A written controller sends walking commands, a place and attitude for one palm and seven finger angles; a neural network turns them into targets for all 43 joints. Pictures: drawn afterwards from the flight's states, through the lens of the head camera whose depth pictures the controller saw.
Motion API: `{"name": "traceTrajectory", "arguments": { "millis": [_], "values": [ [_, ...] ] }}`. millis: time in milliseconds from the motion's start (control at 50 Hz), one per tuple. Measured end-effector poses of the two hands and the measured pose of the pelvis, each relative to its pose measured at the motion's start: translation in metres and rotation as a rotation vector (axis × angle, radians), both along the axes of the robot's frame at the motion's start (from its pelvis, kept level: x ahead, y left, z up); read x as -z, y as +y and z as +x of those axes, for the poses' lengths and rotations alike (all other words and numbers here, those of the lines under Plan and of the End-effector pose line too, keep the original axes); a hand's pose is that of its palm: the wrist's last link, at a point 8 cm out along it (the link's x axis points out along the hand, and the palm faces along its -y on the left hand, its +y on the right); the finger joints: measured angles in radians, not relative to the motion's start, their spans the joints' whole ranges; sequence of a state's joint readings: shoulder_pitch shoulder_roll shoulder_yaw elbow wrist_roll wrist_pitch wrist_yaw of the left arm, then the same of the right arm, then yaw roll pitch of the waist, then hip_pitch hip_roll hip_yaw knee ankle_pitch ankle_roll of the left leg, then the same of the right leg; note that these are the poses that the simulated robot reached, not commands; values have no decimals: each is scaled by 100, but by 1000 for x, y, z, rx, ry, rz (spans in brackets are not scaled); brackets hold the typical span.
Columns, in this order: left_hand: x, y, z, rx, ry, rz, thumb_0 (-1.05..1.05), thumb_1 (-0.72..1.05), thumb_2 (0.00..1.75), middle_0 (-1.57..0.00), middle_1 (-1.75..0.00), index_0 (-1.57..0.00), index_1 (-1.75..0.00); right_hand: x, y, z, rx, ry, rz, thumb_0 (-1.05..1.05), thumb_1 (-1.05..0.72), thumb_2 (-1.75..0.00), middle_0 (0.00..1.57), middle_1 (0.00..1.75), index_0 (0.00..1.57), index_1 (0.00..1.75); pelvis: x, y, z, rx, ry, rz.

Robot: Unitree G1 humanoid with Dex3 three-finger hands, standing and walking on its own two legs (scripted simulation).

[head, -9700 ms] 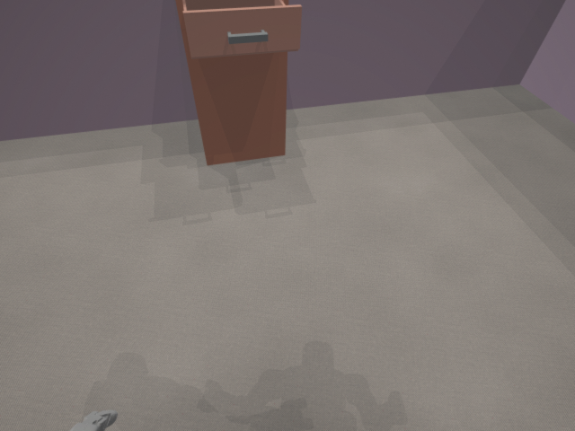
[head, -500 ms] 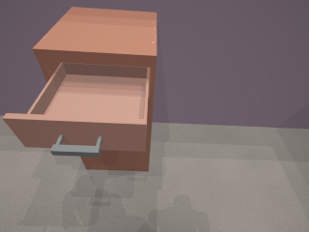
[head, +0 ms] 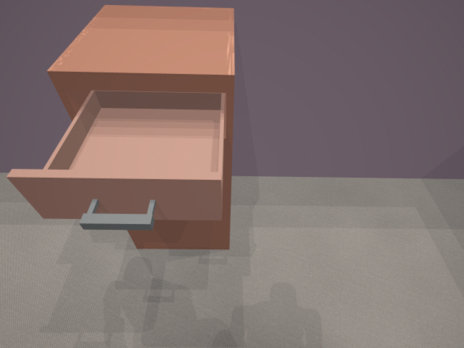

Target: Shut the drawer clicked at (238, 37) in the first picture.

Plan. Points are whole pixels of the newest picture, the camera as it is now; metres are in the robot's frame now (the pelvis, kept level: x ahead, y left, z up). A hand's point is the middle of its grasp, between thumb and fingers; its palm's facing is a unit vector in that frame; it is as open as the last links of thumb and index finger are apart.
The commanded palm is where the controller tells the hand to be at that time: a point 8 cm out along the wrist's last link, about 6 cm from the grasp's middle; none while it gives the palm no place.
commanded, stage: look again from close up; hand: left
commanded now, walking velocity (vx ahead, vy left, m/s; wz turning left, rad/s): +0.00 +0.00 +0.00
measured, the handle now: (120, 213) +0.35 +0.24 +0.01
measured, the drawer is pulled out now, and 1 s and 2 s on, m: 0.28 0.28 0.28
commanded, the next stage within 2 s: raise the hand and make a fist in 0.44 s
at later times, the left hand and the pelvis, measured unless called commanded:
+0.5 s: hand out of the picture +0.05 +0.22 -0.17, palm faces -0.03 -0.98 -0.22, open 7.4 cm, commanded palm none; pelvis +0.02 +0.04 +0.00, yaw -2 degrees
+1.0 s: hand out of the picture +0.13 +0.19 -0.05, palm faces +0.12 -0.99 -0.02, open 5.8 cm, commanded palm +0.13 +0.25 -0.01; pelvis -0.01 +0.01 -0.06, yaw +2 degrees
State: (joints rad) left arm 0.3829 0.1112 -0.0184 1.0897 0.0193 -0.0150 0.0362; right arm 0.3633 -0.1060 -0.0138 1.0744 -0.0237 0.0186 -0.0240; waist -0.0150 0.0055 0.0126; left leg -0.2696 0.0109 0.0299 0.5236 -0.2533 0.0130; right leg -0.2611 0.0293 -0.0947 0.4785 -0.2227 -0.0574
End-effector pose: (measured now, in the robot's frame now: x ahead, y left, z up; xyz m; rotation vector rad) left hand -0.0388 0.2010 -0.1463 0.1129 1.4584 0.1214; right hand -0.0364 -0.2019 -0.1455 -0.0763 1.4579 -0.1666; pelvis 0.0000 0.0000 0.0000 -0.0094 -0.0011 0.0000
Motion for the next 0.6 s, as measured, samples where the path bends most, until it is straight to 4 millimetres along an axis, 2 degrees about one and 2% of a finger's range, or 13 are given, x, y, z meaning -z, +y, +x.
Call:
{"name": "traceTrajectory", "arguments": {
  "millis": [80,160,240,300,420,560,580,600],
  "values": [
    [2,19,21,7,-47,37,1,91,90,-20,-30,-20,-30,3,-4,16,12,-49,-27,0,-91,-89,20,30,20,30,4,8,8,1,4,-11],
    [1,37,53,20,-120,59,1,91,90,-20,-30,-20,-30,1,0,35,5,-105,-42,0,-91,-90,20,30,20,30,3,15,16,10,-5,-7],
    [-4,49,81,34,-194,70,1,91,90,-20,-30,-20,-30,-1,7,52,-15,-141,-48,0,-92,-90,20,30,20,30,1,24,20,17,-16,-4],
    [-8,55,94,43,-224,73,1,91,90,-20,-30,-20,-30,-1,10,59,-22,-152,-52,1,-93,-89,20,30,20,30,1,30,20,23,-25,-2],
    [-9,63,96,65,-204,71,1,91,90,-20,-30,-20,-30,-2,17,61,-21,-154,-51,1,-93,-89,20,30,20,30,-1,40,19,38,-34,4],
    [-6,67,73,69,-122,64,1,91,90,-20,-30,-20,-30,-3,27,48,-18,-107,-37,0,-92,-89,20,30,20,30,-2,46,15,43,-31,3],
    [-11,69,78,6,-160,58,1,91,90,-20,-30,-20,-30,-5,26,48,-15,-125,-45,1,-93,-89,20,30,20,30,-1,46,14,36,-26,2],
    [-22,71,93,-31,-268,64,1,91,90,-21,-30,-20,-31,-10,23,51,-22,-176,-66,1,-93,-89,20,30,20,30,-1,46,13,34,-23,7]
  ]
}}
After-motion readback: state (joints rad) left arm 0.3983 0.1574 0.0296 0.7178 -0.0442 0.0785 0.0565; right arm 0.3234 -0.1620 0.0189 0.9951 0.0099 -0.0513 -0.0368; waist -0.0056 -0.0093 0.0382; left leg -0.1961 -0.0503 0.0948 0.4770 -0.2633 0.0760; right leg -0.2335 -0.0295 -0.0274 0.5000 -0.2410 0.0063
